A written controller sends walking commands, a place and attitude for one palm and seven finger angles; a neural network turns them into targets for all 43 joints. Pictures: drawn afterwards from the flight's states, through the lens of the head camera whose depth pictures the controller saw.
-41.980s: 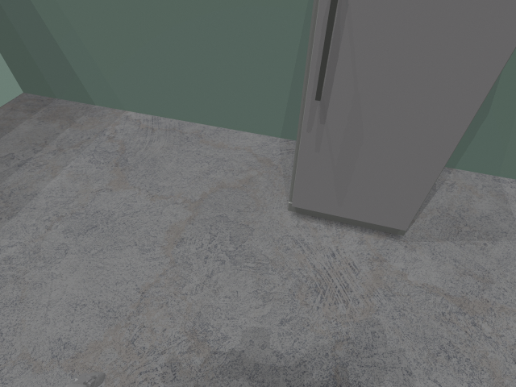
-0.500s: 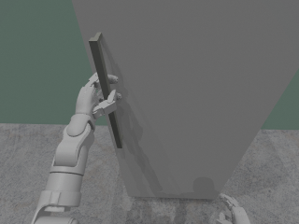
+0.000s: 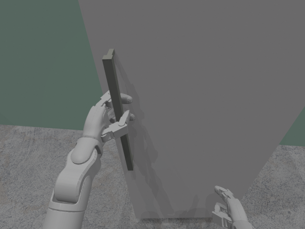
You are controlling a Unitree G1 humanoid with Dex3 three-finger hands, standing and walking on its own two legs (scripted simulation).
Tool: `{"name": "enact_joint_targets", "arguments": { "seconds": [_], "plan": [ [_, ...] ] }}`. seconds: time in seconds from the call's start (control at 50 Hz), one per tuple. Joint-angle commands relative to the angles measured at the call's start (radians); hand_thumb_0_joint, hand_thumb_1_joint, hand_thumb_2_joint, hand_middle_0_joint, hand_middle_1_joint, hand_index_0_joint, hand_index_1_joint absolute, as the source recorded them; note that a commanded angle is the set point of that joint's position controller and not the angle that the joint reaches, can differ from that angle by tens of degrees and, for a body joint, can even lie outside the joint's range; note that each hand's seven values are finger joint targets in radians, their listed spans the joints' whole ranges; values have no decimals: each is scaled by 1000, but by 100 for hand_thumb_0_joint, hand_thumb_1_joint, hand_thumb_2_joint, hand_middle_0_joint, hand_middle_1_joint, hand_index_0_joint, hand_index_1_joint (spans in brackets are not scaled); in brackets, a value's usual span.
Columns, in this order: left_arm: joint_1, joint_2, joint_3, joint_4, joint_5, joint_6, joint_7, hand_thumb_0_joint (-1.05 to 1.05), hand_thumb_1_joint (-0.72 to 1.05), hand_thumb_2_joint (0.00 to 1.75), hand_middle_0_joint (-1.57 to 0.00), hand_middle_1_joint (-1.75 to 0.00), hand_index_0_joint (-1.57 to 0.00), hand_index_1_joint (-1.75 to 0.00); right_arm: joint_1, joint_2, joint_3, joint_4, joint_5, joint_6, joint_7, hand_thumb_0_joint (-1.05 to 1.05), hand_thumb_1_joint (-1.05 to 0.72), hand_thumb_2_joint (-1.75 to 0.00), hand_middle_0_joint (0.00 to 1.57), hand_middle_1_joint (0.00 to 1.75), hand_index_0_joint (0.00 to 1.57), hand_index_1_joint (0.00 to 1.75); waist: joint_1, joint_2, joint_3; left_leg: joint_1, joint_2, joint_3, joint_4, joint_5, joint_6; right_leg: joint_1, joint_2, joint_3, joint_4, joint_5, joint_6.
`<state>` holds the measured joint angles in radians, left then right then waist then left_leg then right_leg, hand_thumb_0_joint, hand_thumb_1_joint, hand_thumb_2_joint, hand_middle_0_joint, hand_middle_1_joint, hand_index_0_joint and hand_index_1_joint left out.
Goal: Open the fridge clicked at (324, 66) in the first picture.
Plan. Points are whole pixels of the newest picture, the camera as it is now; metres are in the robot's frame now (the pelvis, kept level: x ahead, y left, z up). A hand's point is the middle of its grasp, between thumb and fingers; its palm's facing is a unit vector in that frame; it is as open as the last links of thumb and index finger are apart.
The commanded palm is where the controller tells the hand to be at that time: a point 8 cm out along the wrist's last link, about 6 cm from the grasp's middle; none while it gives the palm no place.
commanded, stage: walk backward, drawing the door open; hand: left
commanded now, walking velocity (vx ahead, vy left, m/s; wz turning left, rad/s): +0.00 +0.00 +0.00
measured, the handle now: (123, 122) +0.35 +0.12 +0.13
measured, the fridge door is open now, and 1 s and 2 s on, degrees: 7 30 59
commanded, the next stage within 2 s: stop walking and hold the door back in 2.00 s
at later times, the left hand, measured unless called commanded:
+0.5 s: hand (127, 165) +0.20 +0.07 +0.17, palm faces -0.04 -0.98 -0.19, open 6.8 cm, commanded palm +0.17 +0.12 +0.18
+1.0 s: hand (149, 215) +0.12 +0.02 +0.16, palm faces +0.17 -0.96 -0.22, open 7.2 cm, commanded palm +0.07 +0.06 +0.18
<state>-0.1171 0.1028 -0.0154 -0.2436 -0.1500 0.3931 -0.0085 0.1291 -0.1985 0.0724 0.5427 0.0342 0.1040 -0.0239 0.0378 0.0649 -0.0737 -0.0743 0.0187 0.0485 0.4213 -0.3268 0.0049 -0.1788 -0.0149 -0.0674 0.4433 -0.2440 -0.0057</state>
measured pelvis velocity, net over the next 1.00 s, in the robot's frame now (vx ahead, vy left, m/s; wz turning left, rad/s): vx -0.15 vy -0.14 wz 0.21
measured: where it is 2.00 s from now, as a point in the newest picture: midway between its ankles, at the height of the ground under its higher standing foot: outside the picture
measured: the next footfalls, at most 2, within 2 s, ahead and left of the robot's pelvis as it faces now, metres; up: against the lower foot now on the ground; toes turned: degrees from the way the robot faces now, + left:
right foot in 0.94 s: -0.12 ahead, -0.24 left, +0.00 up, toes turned +13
left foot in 1.18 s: -0.18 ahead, -0.11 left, +0.00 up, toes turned +29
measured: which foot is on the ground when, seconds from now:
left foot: down 0.00-0.96, up 0.98-1.00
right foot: down 0.00-0.66, up 0.68-0.92, down 0.94-1.00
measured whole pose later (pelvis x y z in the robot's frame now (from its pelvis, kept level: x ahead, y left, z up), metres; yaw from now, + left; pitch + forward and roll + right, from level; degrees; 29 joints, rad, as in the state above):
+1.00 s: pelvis -0.15 -0.14 -0.01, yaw +12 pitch +3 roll -2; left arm 0.07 0.24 -0.07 -0.51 0.02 -0.07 0.09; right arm 0.08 -0.12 0.01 0.63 0.00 -0.07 -0.03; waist -0.02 0.04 0.12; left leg -0.42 0.08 -0.21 0.52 -0.19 -0.06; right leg -0.22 0.05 -0.01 0.46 -0.31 -0.01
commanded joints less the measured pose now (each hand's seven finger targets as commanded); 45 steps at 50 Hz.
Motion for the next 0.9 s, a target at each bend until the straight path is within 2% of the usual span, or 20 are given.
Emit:
{"name": "enact_joint_targets", "arguments": {
  "seconds": [0.0, 0.04, 0.06, 0.08, 0.1, 0.22, 0.3, 0.38, 0.42, 0.48, 0.54, 0.58, 0.6, 0.62, 0.64, 0.66, 0.7, 0.76, 0.84, 0.88],
  "plan": [
    [-60, 98, 44, -339, -1, -68, -28, 0, 90, 90, -45, -140, -45, -140, -168, -100, -34, -197, 0, -31, 0, 0, -90, -90, 20, 30, 20, 30, 37, -105, -188, -34, -5, -22, -4, 497, 14, 186, 9, 10, 24, 503, -26],
    [-102, 124, 59, -406, -1, -63, -24, 0, 90, 90, -45, -140, -45, -140, -183, -92, -26, -203, 2, -29, -1, 0, -90, -90, 20, 30, 20, 30, 31, -85, -176, -39, -7, -24, -13, 466, 16, 176, 9, 11, 16, 465, -26],
    [-366, 276, 73, -535, 67, -254, 32, 0, 90, 90, -45, -140, -45, -140, -132, -109, -31, -214, -18, -29, -30, 0, -90, -90, 20, 30, 20, 30, -55, -77, -8, -80, 22, -9, 39, 371, 43, -13, -47, 107, -86, 451, 4],
    [-138, 186, 53, -346, 75, -308, 51, 0, 90, 90, -45, -140, -45, -140, -121, -92, -36, -167, -30, -25, -42, 0, -90, -90, 20, 30, 20, 30, -51, -154, -11, -65, 21, -31, 57, 319, 47, -62, -67, 97, -103, 364, -3],
    [-57, 185, 58, -356, 85, -339, 58, 0, 90, 90, -45, -140, -45, -140, -129, -97, -38, -168, -33, -26, -43, 0, -90, -90, 20, 30, 20, 30, -34, -162, 2, -67, 27, -41, 49, 324, 48, -78, -65, 98, -119, 365, -6],
    [27, 178, 10, -479, 110, -471, 69, 0, 90, 90, -45, -140, -45, -140, -99, -91, -59, -197, -40, -1, -49, 0, -90, -90, 20, 30, 20, 30, -58, -8, -244, 47, 80, -64, 21, 600, 40, 18, -49, 50, 19, 531, 23],
    [75, 185, 19, -498, 117, -529, 82, 0, 90, 90, -45, -140, -45, -140, -110, -82, -68, -214, -42, -19, -47, 0, -90, -90, 20, 30, 20, 30, -42, 18, -276, 41, 122, -88, 5, 705, 45, 12, -31, 44, 109, 445, 32],
    [76, 162, 10, -506, 123, -561, 91, 0, 90, 90, -45, -140, -45, -140, -125, -70, -72, -220, -44, -43, -49, 0, -90, -90, 20, 30, 20, 30, -38, -66, -171, -160, 150, -83, -13, 493, 57, 26, -48, 70, 122, 336, 29],
    [83, 182, 30, -509, 127, -573, 102, 0, 90, 90, -45, -140, -45, -140, -119, -63, -73, -209, -45, -53, -53, 0, -90, -90, 20, 30, 20, 30, -42, -145, -140, -216, 110, -69, 25, 330, 48, 16, -95, 112, 41, 346, 16],
    [93, 202, 49, -521, 142, -590, 111, 0, 90, 90, -45, -140, -45, -140, -88, -41, -72, -187, -43, -80, -48, 0, -90, -90, 20, 30, 20, 30, -52, -294, -142, -165, -8, -8, 207, 15, 25, -105, -198, 187, -181, 107, -34],
    [78, 175, 25, -557, 165, -588, 117, 0, 90, 90, -45, -140, -45, -140, -86, -36, -70, -175, -47, -106, -49, 0, -90, -90, 20, 30, 20, 30, -45, -273, -164, -166, -33, -22, 372, -108, 29, -131, -244, 157, -229, -22, -84],
    [61, 162, 14, -568, 175, -586, 117, 0, 90, 90, -45, -140, -45, -140, -65, -36, -63, -165, -51, -127, -46, 0, -90, -90, 20, 30, 20, 30, -67, -223, -178, -114, -20, -28, 254, -53, 22, -133, -194, 53, -140, 33, -75],
    [56, 162, -2, -569, 167, -581, 119, 0, 90, 90, -45, -140, -45, -140, -63, -56, -64, -153, -48, -135, -47, 0, -90, -90, 20, 30, 20, 30, -86, -124, -157, -40, 12, -84, 108, 14, 20, -206, -152, 14, -9, 5, -53],
    [32, 141, -26, -593, 162, -580, 117, 0, 90, 90, -45, -140, -45, -140, -52, -85, -73, -166, -54, -144, -50, 0, -90, -90, 20, 30, 20, 30, -100, 93, -113, -71, 174, -360, -149, 64, 67, -298, -31, -24, 240, -61, 8],
    [-4, 122, -70, -603, 179, -584, 118, 0, 90, 90, -45, -140, -45, -140, -96, -88, -77, -189, -62, -156, -48, 0, -90, -90, 20, 30, 20, 30, -80, 245, -83, -187, 381, -715, -317, 87, 149, -323, 35, 60, 534, -167, 36],
    [-30, 169, -35, -573, 210, -583, 127, 0, 90, 90, -45, -140, -45, -140, -95, -80, -85, -153, -69, -159, -46, 0, -90, -90, 20, 30, 20, 30, -69, 126, -65, -187, 429, -731, -292, 193, 195, -336, 5, 157, 667, -150, 22],
    [-45, 181, -37, -636, 206, -584, 119, 0, 90, 90, -45, -140, -45, -140, -84, -62, -94, -143, -61, -171, -38, 0, -90, -90, 20, 30, 20, 30, -69, -7, -109, -72, 382, -617, -179, 354, 203, -372, -3, 171, 670, -151, 28],
    [-9, 121, -78, -546, 198, -583, 118, 0, 90, 90, -45, -140, -45, -140, -90, -70, -108, -92, -48, -213, -25, 0, -90, -90, 20, 30, 20, 30, -47, -14, -129, 12, 282, -408, -75, 567, 133, -293, -1, 135, 424, -128, 26],
    [-34, 116, -94, -548, 185, -576, 110, 0, 90, 90, -45, -140, -45, -140, -91, -68, -111, -68, -42, -233, -20, 0, -90, -90, 20, 30, 20, 30, -73, 155, -150, -60, 226, -414, -117, 390, 105, -91, 41, 90, 160, -139, 37],
    [-20, 146, -55, -566, 184, -594, 107, 0, 90, 90, -45, -140, -45, -140, -99, -62, -111, -59, -45, -237, -19, 0, -90, -90, 20, 30, 20, 30, -63, 155, -175, -74, 201, -399, -56, 413, 92, 10, 32, 90, -24, -19, 33]
  ]
}}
